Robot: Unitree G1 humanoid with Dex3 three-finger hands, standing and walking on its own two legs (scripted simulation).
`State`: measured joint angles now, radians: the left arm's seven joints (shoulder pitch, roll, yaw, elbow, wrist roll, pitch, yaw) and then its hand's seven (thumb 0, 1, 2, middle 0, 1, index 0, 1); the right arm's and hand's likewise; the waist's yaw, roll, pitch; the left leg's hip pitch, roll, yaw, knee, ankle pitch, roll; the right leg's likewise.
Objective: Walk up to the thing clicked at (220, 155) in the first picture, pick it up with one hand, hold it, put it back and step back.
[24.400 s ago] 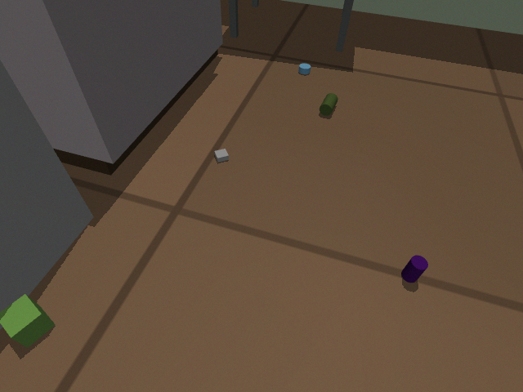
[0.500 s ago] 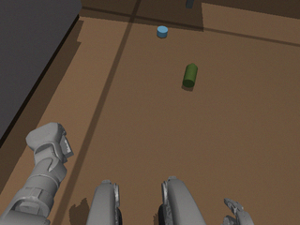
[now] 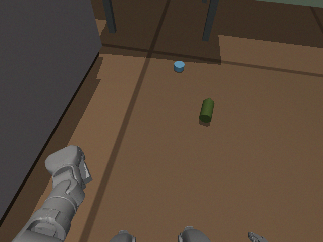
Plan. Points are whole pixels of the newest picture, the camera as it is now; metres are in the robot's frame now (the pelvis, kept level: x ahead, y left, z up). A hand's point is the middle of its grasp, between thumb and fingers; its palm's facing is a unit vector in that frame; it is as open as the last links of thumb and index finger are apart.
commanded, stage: lift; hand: left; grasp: from above
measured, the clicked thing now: (77, 174) +0.34 +0.23 -0.13
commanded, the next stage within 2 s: hold in 0.16 s
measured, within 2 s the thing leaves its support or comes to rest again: neither
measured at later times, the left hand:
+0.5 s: hand (68, 161) +0.34 +0.22 -0.03, palm faces -0.38 -0.21 -0.90, open 9.0 cm
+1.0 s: hand (62, 163) +0.32 +0.22 +0.00, palm faces -0.37 -0.21 -0.91, open 9.0 cm
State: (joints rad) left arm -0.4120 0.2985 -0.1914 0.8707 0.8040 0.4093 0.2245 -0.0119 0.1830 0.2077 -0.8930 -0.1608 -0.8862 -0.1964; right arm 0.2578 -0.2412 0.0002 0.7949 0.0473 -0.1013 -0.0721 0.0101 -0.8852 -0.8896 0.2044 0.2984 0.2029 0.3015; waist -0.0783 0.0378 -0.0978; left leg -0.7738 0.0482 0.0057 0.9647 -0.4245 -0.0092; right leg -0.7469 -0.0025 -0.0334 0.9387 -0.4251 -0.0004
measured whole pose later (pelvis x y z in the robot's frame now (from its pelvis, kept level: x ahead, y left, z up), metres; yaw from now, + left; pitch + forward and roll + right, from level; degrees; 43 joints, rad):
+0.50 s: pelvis +0.02 +0.00 +0.04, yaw +0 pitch +7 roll +0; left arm -0.40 0.26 -0.23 0.88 0.82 0.44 0.18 -0.01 0.21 0.17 -0.88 -0.15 -0.88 -0.18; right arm 0.24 -0.26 -0.01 0.78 0.05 -0.08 -0.02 0.01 -0.88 -0.89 0.20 0.30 0.20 0.30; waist -0.04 0.04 -0.09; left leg -0.48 0.03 0.03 0.69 -0.34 -0.01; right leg -0.47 -0.01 -0.01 0.69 -0.35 0.01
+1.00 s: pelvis +0.01 +0.00 +0.05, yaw +0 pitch +3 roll +0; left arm -0.36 0.26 -0.26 0.77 0.83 0.47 0.11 -0.01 0.21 0.19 -0.87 -0.16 -0.87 -0.19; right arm 0.23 -0.26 0.00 0.75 0.06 -0.06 0.00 0.01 -0.88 -0.89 0.20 0.30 0.20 0.30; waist -0.02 0.05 -0.05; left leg -0.36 0.02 0.04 0.58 -0.28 0.00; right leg -0.35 -0.02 -0.01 0.58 -0.29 0.01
